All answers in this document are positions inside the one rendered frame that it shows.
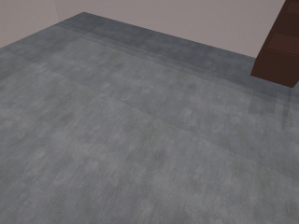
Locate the cupboard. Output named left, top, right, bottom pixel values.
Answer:
left=250, top=0, right=299, bottom=88

